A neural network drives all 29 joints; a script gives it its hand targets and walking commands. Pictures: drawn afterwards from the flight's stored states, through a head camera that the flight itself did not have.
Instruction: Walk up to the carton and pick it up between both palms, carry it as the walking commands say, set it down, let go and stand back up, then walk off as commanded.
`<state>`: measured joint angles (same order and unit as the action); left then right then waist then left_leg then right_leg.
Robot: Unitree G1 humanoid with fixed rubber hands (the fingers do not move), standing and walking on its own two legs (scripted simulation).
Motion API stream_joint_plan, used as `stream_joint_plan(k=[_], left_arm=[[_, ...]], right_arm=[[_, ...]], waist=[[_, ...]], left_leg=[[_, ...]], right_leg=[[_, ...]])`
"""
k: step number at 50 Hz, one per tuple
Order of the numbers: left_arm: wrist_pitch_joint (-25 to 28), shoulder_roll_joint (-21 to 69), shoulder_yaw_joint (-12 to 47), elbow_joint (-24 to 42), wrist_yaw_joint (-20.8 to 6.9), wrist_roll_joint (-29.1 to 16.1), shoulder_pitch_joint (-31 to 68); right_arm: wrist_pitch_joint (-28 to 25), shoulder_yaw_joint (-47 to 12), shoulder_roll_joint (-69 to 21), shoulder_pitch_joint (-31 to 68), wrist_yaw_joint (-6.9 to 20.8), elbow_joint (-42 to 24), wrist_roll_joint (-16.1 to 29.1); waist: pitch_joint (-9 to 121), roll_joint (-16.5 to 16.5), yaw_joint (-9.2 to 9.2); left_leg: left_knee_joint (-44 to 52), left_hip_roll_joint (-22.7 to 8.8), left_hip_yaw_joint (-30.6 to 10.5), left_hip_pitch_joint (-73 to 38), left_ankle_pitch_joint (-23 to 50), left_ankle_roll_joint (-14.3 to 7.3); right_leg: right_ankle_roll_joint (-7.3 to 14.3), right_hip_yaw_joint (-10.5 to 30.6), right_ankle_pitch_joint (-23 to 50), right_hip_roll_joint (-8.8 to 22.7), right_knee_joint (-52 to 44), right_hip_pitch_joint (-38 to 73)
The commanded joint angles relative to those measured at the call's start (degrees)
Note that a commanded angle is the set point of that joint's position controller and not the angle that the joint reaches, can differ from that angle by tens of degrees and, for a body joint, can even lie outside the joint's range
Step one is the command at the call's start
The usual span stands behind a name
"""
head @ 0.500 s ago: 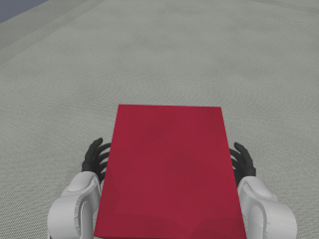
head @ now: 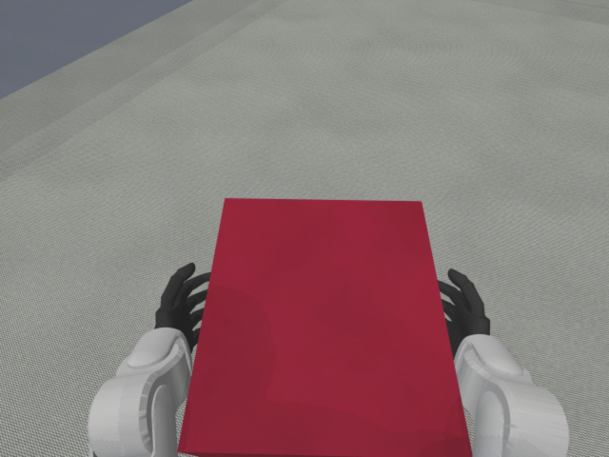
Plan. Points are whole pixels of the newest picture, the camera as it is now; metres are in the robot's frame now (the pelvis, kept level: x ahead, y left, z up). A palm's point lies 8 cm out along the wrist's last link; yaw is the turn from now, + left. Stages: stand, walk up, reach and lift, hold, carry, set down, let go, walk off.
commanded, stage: carry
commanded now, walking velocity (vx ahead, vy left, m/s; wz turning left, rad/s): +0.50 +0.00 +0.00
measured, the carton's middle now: (319, 343) +0.25 +0.01 +0.01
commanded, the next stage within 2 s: none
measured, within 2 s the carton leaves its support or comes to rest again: neither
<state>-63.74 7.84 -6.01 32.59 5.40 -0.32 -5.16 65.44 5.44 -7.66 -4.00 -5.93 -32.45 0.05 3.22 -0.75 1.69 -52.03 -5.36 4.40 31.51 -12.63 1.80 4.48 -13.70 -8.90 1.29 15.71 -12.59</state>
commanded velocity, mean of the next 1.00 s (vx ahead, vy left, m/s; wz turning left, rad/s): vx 0.04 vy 0.00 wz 0.00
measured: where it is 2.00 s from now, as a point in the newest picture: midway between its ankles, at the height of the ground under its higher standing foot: (323, 417)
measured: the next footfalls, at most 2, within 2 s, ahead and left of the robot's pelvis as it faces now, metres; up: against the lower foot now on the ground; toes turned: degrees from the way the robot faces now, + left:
left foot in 0.26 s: +0.37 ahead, +0.10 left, +0.00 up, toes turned -10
right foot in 0.54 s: +0.36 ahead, -0.11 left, +0.00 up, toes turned +3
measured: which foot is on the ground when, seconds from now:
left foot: up 0.00-0.24, down 0.26-1.00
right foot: down 0.00-0.26, up 0.28-0.52, down 0.54-1.00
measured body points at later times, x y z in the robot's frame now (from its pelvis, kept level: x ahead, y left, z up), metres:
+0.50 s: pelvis +0.29 +0.02 -0.01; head +0.33 +0.03 +0.44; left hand +0.55 +0.17 +0.06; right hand +0.53 -0.15 +0.06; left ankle +0.32 +0.10 -0.75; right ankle +0.26 -0.10 -0.74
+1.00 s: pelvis +0.38 -0.01 -0.02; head +0.37 -0.02 +0.43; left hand +0.64 +0.14 +0.07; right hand +0.62 -0.19 +0.06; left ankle +0.33 +0.10 -0.75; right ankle +0.32 -0.11 -0.75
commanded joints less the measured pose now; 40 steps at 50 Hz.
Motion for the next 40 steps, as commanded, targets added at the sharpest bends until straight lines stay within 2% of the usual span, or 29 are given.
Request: stream_joint_plan(k=[1, 5, 9, 11, 12, 13, 14, 15, 16, 17, 18, 19, 20, 23, 25, 26, 27, 28, 29, 31, 33, 35, 40], left_arm=[[0.11, 40.4, 40.98, 6.46, -6.99, -13.91, 20.54], [-0.36, 37.77, 39.86, 6.46, -6.87, -13.92, 20.36], [-1.56, 35.66, 38.4, 5.58, -6.24, -12.87, 19.79], [-1.99, 35.5, 38.49, 5.62, -6.01, -12.64, 19.82], [-2.22, 35.6, 38.89, 6.12, -5.94, -12.81, 20.52], [-2.55, 35.65, 39.55, 6.83, -5.84, -12.97, 21.36], [-2.93, 35.57, 40.09, 7.61, -5.74, -13.01, 22.14], [-3.33, 36.17, 39.33, 6.05, -5.66, -12.14, 19.08], [-3.12, 37.95, 40.58, 5.49, -5.67, -13.22, 18.79], [-2.58, 40.09, 41.29, 6.0, -5.76, -13.61, 20.21], [-2.15, 41.54, 41.56, 6.13, -6.05, -13.03, 21.45], [-1.65, 42.86, 41.83, 7.11, -6.27, -12.77, 22.57], [-1.28, 43.57, 41.98, 7.23, -6.31, -12.48, 23.04], [-0.64, 43.76, 41.53, 6.83, -6.06, -11.83, 20.3], [-0.75, 42.79, 41.42, 6.97, -5.89, -11.79, 19.14], [-0.93, 42.15, 41.27, 6.87, -5.83, -11.55, 19.06], [-1.18, 41.31, 40.99, 6.72, -5.85, -11.27, 19.39], [-1.51, 40.31, 40.84, 6.7, -5.93, -11.24, 19.98], [-1.76, 40.02, 41.1, 6.92, -5.89, -11.33, 21.4], [-2.69, 39.37, 40.71, 5.71, -5.96, -11.78, 21.75], [-3.47, 38.48, 39.9, 3.66, -5.83, -11.61, 21.12], [-4.0, 38.12, 39.44, 2.58, -5.75, -11.65, 20.89], [-4.21, 38.63, 38.89, 2.21, -5.75, -11.92, 22.85]], right_arm=[[-1.7, -40.64, -42.92, 19.57, 5.16, -5.89, 11.7], [-1.17, -40.62, -40.71, 20.11, 4.36, -6.68, 11.51], [-0.05, -40.08, -38.79, 20.79, 3.95, -6.87, 11.81], [0.34, -39.8, -38.57, 21.27, 4.03, -7.1, 12.1], [0.47, -39.76, -38.69, 21.05, 4.1, -7.08, 12.24], [0.6, -39.94, -38.75, 21.23, 4.24, -7.18, 12.38], [0.67, -39.89, -38.0, 20.91, 4.47, -7.38, 12.37], [0.82, -39.57, -37.25, 19.11, 4.65, -6.17, 12.26], [0.76, -39.15, -38.55, 19.37, 4.87, -6.19, 13.41], [0.47, -39.01, -40.11, 20.82, 5.33, -6.83, 14.13], [0.07, -39.29, -42.0, 20.82, 5.81, -5.85, 13.84], [-0.34, -39.87, -43.72, 21.71, 6.29, -5.76, 14.02], [-0.73, -40.3, -44.6, 22.28, 6.69, -6.25, 14.27], [-1.39, -40.97, -44.0, 21.5, 7.06, -8.1, 14.32], [-1.21, -40.81, -42.59, 20.41, 7.07, -8.24, 13.93], [-1.01, -40.57, -41.72, 19.98, 7.05, -7.82, 13.62], [-0.77, -40.3, -40.99, 19.5, 6.95, -7.11, 13.25], [-0.48, -39.96, -40.27, 18.85, 6.78, -6.38, 12.84], [0.01, -40.59, -39.82, 20.77, 6.76, -7.13, 13.1], [0.9, -40.48, -39.17, 21.33, 6.39, -6.63, 12.68], [1.61, -39.86, -38.32, 21.31, 5.89, -5.84, 12.23], [2.14, -39.23, -38.06, 21.0, 5.58, -5.06, 11.99], [2.51, -38.86, -39.34, 22.76, 5.43, -4.7, 12.45]], waist=[[9.48, 7.3, -0.69], [6.15, 8.68, -0.45], [3.84, 8.98, 0.19], [5.28, 9.47, 0.29], [7.89, 8.03, -0.78], [11.91, 6.34, -1.67], [17.41, -0.9, -2.63], [24.55, -12.27, -3.11], [26.45, -10.6, -2.58], [26.2, -7.16, -2.33], [23.99, -4.07, -2.62], [21.48, -4.78, -2.21], [20.06, -5.93, -2.21], [19.52, -6.1, -2.41], [19.5, -5.57, -1.93], [19.25, -4.91, -1.67], [18.65, -3.67, -1.75], [17.5, -1.67, -2.31], [16.03, 1.24, -2.38], [14.49, 2.85, -2.32], [14.55, 2.74, -2.2], [15.01, 2.53, -2.22], [15.22, 2.86, -2.3]], left_leg=[[7.62, -0.51, 1.34, 4.21, 6.52, 0.87], [14.81, 0.91, 4.34, 2.7, 12.23, 0.75], [21.96, 4.26, 7.49, -0.35, 15.0, -0.44], [26.59, 5.95, 9.73, -5.05, 16.21, -1.14], [30.73, 7.14, 11.3, -12.37, 19.73, -1.65], [30.75, 5.81, 9.5, -22.45, 24.3, -2.77], [24.9, -3.87, -1.96, -37.74, 48.08, -6.47], [23.79, -16.18, -18.39, -51.58, 64.27, -14.7], [26.31, -18.51, -22.2, -49.84, 65.16, -16.8], [26.97, -17.61, -17.79, -46.02, 62.06, -15.37], [28.15, -15.78, -12.41, -40.57, 56.71, -13.11], [29.85, -13.33, -8.04, -36.55, 51.62, -9.8], [32.06, -11.81, -5.38, -33.03, 47.23, -8.66], [33.2, -10.1, -2.44, -28.92, 38.96, -7.82], [30.89, -7.86, -0.27, -28.1, 35.32, -6.48], [29.87, -6.55, 0.66, -26.36, 30.61, -5.22], [28.84, -4.93, 1.41, -24.18, 24.78, -3.94], [27.53, -3.31, 1.5, -21.87, 16.96, -2.77], [27.59, -2.37, 0.72, -21.92, 14.88, -2.11], [26.26, -2.64, 0.37, -21.85, 18.17, -1.6], [24.51, -3.08, 0.2, -22.94, 25.12, -1.58], [22.86, -2.79, 0.41, -23.53, 28.48, -1.44], [20.67, -1.53, 1.11, -22.52, 28.09, -1.27]], right_leg=[[3.67, 11.09, 7.55, 14.12, -10.44, 14.34], [2.35, 6.47, 13.09, 12.02, -9.05, 14.97], [0.76, 3.66, 34.86, 11.35, -2.72, 18.08], [-0.56, 2.79, 39.57, 10.96, 3.61, 20.47], [-1.71, 1.11, 40.47, 9.77, 11.23, 19.53], [-3.18, 0.51, 37.97, 8.53, 19.44, 15.12], [-5.31, 1.59, 23.62, 6.38, 31.14, 2.17], [-6.62, 3.58, -11.46, 0.86, 44.94, -12.91], [-6.27, 9.73, -22.74, -0.9, 50.97, -16.17], [-5.81, 13.74, -21.81, 1.29, 51.34, -15.77], [-5.76, 15.0, -19.29, 3.76, 45.65, -13.75], [-5.78, 14.01, -18.17, 4.95, 36.62, -11.3], [-5.99, 11.25, -16.42, 3.82, 30.62, -8.14], [-6.16, 7.63, -12.63, 1.89, 19.53, -2.99], [-6.33, 5.08, -4.33, 1.95, 10.84, -0.49], [-6.31, 4.8, 2.17, 3.04, 7.37, 2.12], [-5.98, 6.26, 7.17, 5.19, 6.39, 4.25], [-5.54, 9.25, 14.67, 8.53, 6.85, 4.83], [-4.33, 11.27, 21.91, 10.65, 8.85, 3.6], [-4.33, 10.44, 26.15, 10.86, 10.08, 3.87], [-4.53, 9.5, 29.04, 9.88, 11.3, 4.24], [-4.58, 9.15, 31.87, 9.26, 12.56, 4.75], [-4.36, 8.92, 37.99, 8.39, 14.38, 6.31]])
